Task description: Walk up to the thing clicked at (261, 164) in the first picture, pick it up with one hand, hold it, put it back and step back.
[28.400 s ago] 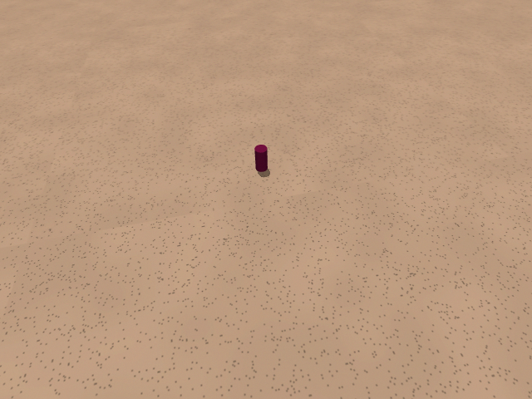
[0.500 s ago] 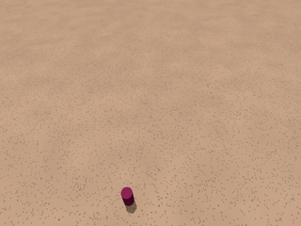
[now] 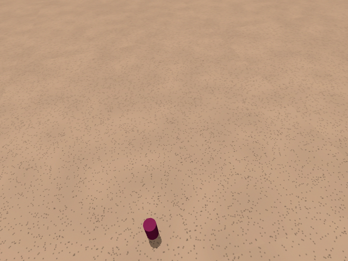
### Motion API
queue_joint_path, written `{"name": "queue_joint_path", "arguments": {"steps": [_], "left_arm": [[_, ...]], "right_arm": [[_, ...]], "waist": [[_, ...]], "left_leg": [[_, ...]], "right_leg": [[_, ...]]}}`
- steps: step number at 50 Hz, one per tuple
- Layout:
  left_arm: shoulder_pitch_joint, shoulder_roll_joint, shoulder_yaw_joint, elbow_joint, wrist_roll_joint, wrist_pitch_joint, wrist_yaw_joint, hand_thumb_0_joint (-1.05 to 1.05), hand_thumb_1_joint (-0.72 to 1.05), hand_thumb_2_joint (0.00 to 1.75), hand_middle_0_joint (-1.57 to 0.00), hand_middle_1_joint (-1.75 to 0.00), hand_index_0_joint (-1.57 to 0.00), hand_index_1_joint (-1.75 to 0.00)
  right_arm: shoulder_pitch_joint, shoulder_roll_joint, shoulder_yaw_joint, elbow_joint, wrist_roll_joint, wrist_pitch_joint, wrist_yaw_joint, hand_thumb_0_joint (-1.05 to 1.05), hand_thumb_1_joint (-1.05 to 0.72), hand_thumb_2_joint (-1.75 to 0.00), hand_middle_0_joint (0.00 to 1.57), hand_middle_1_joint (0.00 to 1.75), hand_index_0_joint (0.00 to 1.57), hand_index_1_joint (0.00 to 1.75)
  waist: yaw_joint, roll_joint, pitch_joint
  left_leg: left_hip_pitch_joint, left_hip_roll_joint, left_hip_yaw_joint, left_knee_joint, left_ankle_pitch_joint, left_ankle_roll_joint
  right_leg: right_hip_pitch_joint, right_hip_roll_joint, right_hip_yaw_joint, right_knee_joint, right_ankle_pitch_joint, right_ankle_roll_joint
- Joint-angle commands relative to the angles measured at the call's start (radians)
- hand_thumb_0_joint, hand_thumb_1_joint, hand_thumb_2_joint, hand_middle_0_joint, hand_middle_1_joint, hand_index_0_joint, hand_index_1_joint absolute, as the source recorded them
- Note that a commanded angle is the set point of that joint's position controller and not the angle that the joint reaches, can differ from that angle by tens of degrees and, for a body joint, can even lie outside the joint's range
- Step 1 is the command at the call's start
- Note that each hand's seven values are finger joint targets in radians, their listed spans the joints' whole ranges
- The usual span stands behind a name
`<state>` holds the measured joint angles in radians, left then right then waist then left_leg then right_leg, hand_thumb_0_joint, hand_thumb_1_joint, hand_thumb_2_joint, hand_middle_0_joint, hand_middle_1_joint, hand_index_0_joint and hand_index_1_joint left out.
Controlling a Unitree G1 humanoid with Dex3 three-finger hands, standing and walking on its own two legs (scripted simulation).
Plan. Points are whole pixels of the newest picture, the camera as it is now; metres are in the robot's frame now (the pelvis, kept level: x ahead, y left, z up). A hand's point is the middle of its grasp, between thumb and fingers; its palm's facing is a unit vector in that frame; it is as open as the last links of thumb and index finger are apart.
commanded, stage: stand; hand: left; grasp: from the side
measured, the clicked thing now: (151, 229) +0.43 +0.17 -0.71
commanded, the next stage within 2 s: step back in 1.10 s
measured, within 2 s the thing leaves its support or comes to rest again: neither
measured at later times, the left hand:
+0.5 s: hand out of the picture +0.08 +0.23 -0.15, palm faces -0.01 -0.94 -0.35, open 7.4 cm
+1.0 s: hand out of the picture +0.10 +0.23 -0.15, palm faces -0.02 -0.94 -0.35, open 7.4 cm
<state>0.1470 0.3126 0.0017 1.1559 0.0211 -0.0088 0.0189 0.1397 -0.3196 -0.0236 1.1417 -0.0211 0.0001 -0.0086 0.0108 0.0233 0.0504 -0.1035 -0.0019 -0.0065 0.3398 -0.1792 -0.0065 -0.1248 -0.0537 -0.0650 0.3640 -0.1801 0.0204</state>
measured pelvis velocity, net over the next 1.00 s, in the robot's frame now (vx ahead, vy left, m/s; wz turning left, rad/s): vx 0.02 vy -0.02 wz -0.02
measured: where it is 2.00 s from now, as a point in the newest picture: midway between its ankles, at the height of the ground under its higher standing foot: outside the picture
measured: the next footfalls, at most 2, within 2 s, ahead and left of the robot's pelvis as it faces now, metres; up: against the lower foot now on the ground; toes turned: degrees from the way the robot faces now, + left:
right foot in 1.82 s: -0.11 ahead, -0.08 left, +0.00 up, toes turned -2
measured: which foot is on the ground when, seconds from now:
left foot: down 0.00-1.00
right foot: down 0.00-1.00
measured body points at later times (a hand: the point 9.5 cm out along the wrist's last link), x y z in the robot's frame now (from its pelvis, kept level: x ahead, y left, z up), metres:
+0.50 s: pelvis +0.01 -0.02 +0.00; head +0.01 -0.03 +0.45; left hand +0.08 +0.28 -0.13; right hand +0.07 -0.31 -0.14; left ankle +0.01 +0.12 -0.75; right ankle +0.01 -0.13 -0.75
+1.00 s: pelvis +0.02 -0.02 +0.00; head +0.02 -0.03 +0.45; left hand +0.10 +0.28 -0.13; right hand +0.08 -0.32 -0.14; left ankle +0.01 +0.12 -0.75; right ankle +0.01 -0.13 -0.75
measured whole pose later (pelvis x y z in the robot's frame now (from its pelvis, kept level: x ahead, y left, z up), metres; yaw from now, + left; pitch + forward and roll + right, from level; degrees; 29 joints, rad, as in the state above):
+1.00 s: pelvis +0.02 -0.02 +0.00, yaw -1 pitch -2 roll +0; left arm 0.10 0.32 0.01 1.15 0.01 -0.01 0.01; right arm 0.12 -0.34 -0.01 1.15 -0.01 0.00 -0.01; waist 0.00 0.02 0.04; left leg -0.08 0.04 0.00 0.29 -0.18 -0.04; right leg -0.11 -0.01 -0.06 0.33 -0.18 -0.01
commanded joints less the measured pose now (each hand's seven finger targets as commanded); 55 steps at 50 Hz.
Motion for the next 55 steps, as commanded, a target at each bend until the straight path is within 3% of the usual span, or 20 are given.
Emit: {"name": "queue_joint_path", "arguments": {"steps": [1,4,9,11,17,20,24,29,33,37,40,48,51,54,55], "left_arm": [[-0.059,0.210,0.039,-0.049,0.000,-0.023,0.009,0.00,0.90,0.90,-0.20,-0.30,-0.20,-0.30],[-0.055,0.216,0.041,-0.039,0.001,-0.025,0.009,0.00,0.90,0.90,-0.20,-0.30,-0.20,-0.30],[-0.061,0.209,0.041,-0.044,0.000,-0.027,0.007,0.00,0.90,0.90,-0.20,-0.30,-0.20,-0.30],[-0.070,0.216,0.043,-0.039,-0.002,-0.026,0.007,0.00,0.90,0.90,-0.20,-0.30,-0.20,-0.30],[-0.078,0.218,0.046,-0.040,-0.003,-0.027,0.006,0.00,0.90,0.90,-0.20,-0.30,-0.20,-0.30],[-0.084,0.221,0.047,-0.043,-0.005,-0.027,0.004,0.00,0.90,0.90,-0.20,-0.30,-0.20,-0.30],[-0.083,0.220,0.049,-0.044,-0.003,-0.026,0.004,0.00,0.90,0.90,-0.20,-0.30,-0.20,-0.30],[-0.098,0.228,0.051,-0.051,-0.003,-0.023,0.001,0.00,0.90,0.90,-0.20,-0.30,-0.20,-0.30],[-0.088,0.227,0.050,-0.056,-0.005,-0.028,0.000,0.00,0.90,0.90,-0.20,-0.30,-0.20,-0.30],[-0.090,0.224,0.048,-0.055,-0.008,-0.024,-0.001,0.00,0.90,0.90,-0.20,-0.30,-0.20,-0.30],[-0.087,0.221,0.045,-0.055,-0.009,-0.027,-0.001,0.00,0.90,0.90,-0.20,-0.30,-0.20,-0.30],[-0.092,0.228,0.045,-0.061,-0.007,-0.026,0.000,0.00,0.90,0.90,-0.20,-0.30,-0.20,-0.30],[-0.090,0.231,0.045,-0.062,-0.008,-0.027,0.000,0.00,0.90,0.90,-0.20,-0.30,-0.20,-0.30],[-0.091,0.231,0.045,-0.063,-0.009,-0.028,0.000,0.00,0.90,0.90,-0.20,-0.30,-0.20,-0.30],[-0.085,0.311,0.099,-0.088,-0.029,-0.017,0.000,0.00,0.90,0.90,-0.20,-0.30,-0.20,-0.30]], "right_arm": [[-0.035,-0.188,-0.028,-0.054,-0.001,-0.021,-0.010,0.00,-0.90,-0.90,0.20,0.30,0.20,0.30],[-0.041,-0.187,-0.024,-0.052,0.000,-0.019,-0.008,0.00,-0.90,-0.90,0.20,0.30,0.20,0.30],[-0.051,-0.202,-0.024,-0.053,0.001,-0.024,-0.010,0.00,-0.90,-0.90,0.20,0.30,0.20,0.30],[-0.049,-0.198,-0.021,-0.049,0.001,-0.021,-0.010,0.00,-0.90,-0.90,0.20,0.30,0.20,0.30],[-0.051,-0.202,-0.022,-0.051,0.002,-0.018,-0.011,0.00,-0.90,-0.90,0.20,0.30,0.20,0.30],[-0.045,-0.206,-0.021,-0.047,0.002,-0.020,-0.010,0.00,-0.90,-0.90,0.20,0.30,0.20,0.30],[-0.056,-0.208,-0.022,-0.052,0.003,-0.020,-0.010,0.00,-0.90,-0.90,0.20,0.30,0.20,0.30],[-0.047,-0.206,-0.023,-0.051,0.001,-0.019,-0.007,0.00,-0.90,-0.90,0.20,0.30,0.20,0.30],[-0.052,-0.209,-0.020,-0.055,0.001,-0.025,-0.008,0.00,-0.90,-0.90,0.20,0.30,0.20,0.30],[-0.053,-0.216,-0.020,-0.052,0.004,-0.025,-0.010,0.00,-0.90,-0.90,0.20,0.30,0.20,0.30],[-0.052,-0.220,-0.019,-0.051,0.004,-0.025,-0.009,0.00,-0.90,-0.90,0.20,0.30,0.20,0.30],[-0.060,-0.219,-0.019,-0.054,0.004,-0.023,-0.009,0.00,-0.90,-0.90,0.20,0.30,0.20,0.30],[-0.048,-0.216,-0.018,-0.051,0.004,-0.022,-0.007,0.00,-0.90,-0.90,0.20,0.30,0.20,0.30],[-0.057,-0.217,-0.019,-0.055,0.004,-0.022,-0.007,0.00,-0.90,-0.90,0.20,0.30,0.20,0.30],[-0.088,-0.273,-0.040,-0.089,0.016,-0.008,0.000,0.00,-0.90,-0.90,0.20,0.30,0.20,0.30]], "waist": [[-0.002,-0.011,-0.041],[0.001,-0.041,-0.015],[0.000,-0.015,-0.070],[0.000,-0.037,-0.042],[-0.003,-0.031,-0.060],[-0.003,-0.020,-0.046],[-0.003,-0.031,-0.061],[-0.005,-0.032,-0.045],[-0.002,-0.021,-0.086],[-0.004,-0.013,-0.070],[-0.003,-0.016,-0.085],[-0.006,-0.022,-0.083],[-0.010,-0.036,-0.067],[-0.010,-0.033,-0.075],[-0.009,-0.045,0.029]], "left_leg": [[-0.040,0.104,-0.089,-0.079,0.058,0.020],[-0.052,0.103,-0.090,-0.082,0.043,0.020],[-0.004,0.115,-0.083,-0.068,0.124,0.020],[-0.021,0.112,-0.080,-0.075,0.089,0.017],[-0.006,0.119,-0.072,-0.070,0.119,0.016],[-0.015,0.120,-0.072,-0.078,0.091,0.013],[-0.002,0.125,-0.072,-0.079,0.113,0.014],[-0.033,0.122,-0.068,-0.086,0.062,0.011],[-0.004,0.130,-0.066,-0.076,0.143,0.012],[-0.001,0.131,-0.069,-0.084,0.130,0.011],[0.011,0.136,-0.066,-0.073,0.181,0.012],[0.020,0.137,-0.063,-0.079,0.166,0.010],[0.003,0.133,-0.062,-0.087,0.124,0.009],[0.016,0.136,-0.058,-0.081,0.144,0.014],[-0.088,0.107,-0.065,0.055,0.283,0.041]], "right_leg": [[0.029,-0.088,0.107,-0.087,0.038,-0.029],[0.015,-0.082,0.105,-0.097,0.001,-0.025],[0.039,-0.091,0.108,-0.085,0.125,-0.030],[0.030,-0.083,0.106,-0.095,0.082,-0.025],[0.049,-0.090,0.111,-0.096,0.142,-0.029],[0.042,-0.085,0.117,-0.108,0.088,-0.028],[0.046,-0.083,0.111,-0.102,0.133,-0.028],[0.036,-0.079,0.118,-0.116,0.017,-0.033],[0.068,-0.088,0.112,-0.091,0.175,-0.035],[0.049,-0.082,0.111,-0.090,0.142,-0.036],[0.067,-0.086,0.110,-0.081,0.211,-0.034],[0.056,-0.085,0.108,-0.086,0.195,-0.035],[0.048,-0.080,0.112,-0.100,0.140,-0.033],[0.051,-0.087,0.116,-0.095,0.184,-0.036],[0.007,-0.085,0.141,-0.018,0.384,-0.048]]}}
